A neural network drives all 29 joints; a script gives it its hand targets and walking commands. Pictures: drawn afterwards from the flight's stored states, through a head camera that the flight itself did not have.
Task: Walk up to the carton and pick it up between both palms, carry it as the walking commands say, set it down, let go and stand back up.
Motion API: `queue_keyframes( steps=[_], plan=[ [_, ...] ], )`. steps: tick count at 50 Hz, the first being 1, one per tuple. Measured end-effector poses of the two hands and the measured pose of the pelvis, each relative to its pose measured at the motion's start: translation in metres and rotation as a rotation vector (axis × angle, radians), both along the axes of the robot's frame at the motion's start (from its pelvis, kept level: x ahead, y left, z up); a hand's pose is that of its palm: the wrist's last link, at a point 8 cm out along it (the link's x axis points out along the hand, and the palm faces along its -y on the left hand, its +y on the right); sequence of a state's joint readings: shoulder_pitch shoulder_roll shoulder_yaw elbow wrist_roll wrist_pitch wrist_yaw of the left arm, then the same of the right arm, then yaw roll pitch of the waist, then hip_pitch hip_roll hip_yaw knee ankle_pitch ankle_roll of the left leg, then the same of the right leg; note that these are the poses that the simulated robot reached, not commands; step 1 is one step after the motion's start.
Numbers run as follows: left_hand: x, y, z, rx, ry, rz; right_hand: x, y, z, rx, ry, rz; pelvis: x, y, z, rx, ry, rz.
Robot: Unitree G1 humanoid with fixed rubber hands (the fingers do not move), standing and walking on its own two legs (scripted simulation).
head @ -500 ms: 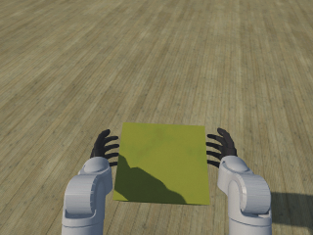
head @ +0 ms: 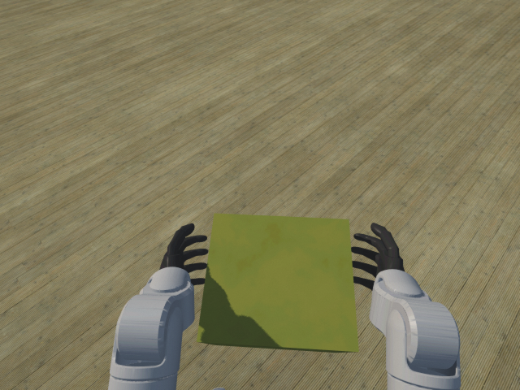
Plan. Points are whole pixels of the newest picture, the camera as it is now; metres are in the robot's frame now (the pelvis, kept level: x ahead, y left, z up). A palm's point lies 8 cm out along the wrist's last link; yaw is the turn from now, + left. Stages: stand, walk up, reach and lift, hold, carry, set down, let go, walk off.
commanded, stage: carry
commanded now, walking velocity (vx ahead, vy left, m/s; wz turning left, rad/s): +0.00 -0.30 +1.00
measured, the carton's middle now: (277, 286) +0.29 -0.03 -0.01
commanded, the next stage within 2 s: none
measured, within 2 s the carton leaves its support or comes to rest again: neither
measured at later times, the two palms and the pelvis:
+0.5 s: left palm (182, 325) +0.20 +0.09 +0.09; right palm (364, 225) +0.33 -0.16 +0.08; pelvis +0.02 -0.16 +0.00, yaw +27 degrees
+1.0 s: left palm out of the picture +0.11 +0.04 +0.07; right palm (326, 219) +0.36 -0.11 +0.07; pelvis +0.09 -0.27 +0.00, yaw +56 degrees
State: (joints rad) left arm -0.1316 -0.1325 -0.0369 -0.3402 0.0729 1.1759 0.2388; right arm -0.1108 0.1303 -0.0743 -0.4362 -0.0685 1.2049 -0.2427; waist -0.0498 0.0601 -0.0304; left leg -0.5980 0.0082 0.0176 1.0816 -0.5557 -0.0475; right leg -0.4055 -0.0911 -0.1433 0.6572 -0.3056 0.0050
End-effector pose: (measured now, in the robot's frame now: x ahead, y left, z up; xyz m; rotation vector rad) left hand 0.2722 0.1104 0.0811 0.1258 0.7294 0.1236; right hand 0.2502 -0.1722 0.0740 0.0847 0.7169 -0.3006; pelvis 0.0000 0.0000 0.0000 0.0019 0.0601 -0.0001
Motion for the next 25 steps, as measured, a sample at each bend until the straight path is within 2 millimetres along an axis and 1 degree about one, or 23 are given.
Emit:
queue_keyframes(
  steps=[2,4,8,11,14,16,19,23,25],
  plan=[
    [-0.009,0.003,-0.003,-0.01,0.022,0.049,0.002,0.001,0.002,0.0,0.015,0.049,-0.003,-0.01,0.003,0.007,-0.004,0.037],
    [-0.017,0.008,-0.005,-0.032,0.01,0.105,0.009,0.006,0.005,-0.011,0.003,0.103,-0.006,-0.02,0.001,0.003,0.001,0.078],
    [-0.029,0.023,-0.011,-0.064,-0.052,0.228,0.029,0.025,0.007,-0.051,-0.057,0.218,-0.007,-0.037,-0.014,-0.014,0.021,0.165],
    [-0.046,0.031,-0.017,-0.071,-0.009,0.323,0.037,0.037,0.001,-0.066,-0.012,0.314,-0.009,-0.052,-0.008,-0.015,0.017,0.218],
    [-0.064,0.031,-0.016,-0.069,0.035,0.407,0.041,0.042,-0.001,-0.066,0.032,0.401,-0.007,-0.069,0.001,-0.02,0.014,0.271],
    [-0.071,0.028,-0.011,-0.069,0.031,0.456,0.046,0.043,0.001,-0.065,0.03,0.449,-0.006,-0.082,0.006,-0.027,0.013,0.306],
    [-0.074,0.019,-0.002,-0.068,-0.009,0.514,0.056,0.039,0.008,-0.065,-0.007,0.501,-0.001,-0.105,0.009,-0.037,0.018,0.357],
    [-0.071,-0.005,0.006,-0.053,-0.052,0.566,0.072,0.022,0.013,-0.054,-0.05,0.549,0.012,-0.139,0.006,-0.043,0.03,0.434],
    [-0.067,-0.019,0.008,-0.038,-0.081,0.586,0.082,0.011,0.01,-0.04,-0.078,0.569,0.021,-0.157,-0.002,-0.034,0.034,0.475]
  ],
)
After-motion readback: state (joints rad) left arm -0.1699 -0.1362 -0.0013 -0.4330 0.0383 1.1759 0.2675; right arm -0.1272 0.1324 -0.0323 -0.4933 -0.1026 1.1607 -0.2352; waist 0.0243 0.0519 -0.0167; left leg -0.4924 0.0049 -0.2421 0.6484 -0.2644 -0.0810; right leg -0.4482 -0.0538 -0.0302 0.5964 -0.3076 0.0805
